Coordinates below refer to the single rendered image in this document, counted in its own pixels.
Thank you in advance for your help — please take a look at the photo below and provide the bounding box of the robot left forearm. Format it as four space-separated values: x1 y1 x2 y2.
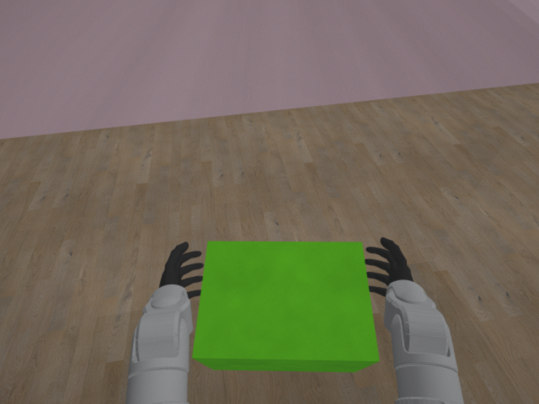
125 284 193 404

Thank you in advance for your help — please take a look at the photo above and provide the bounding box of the robot right forearm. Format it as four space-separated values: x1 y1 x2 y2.
384 279 464 404

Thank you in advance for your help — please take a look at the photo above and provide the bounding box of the left robot hand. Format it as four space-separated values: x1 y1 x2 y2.
159 242 204 299

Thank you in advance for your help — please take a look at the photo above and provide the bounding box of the right robot hand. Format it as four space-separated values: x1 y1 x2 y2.
365 237 413 297

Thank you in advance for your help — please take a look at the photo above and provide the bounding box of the carton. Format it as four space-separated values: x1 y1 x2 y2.
192 241 380 372

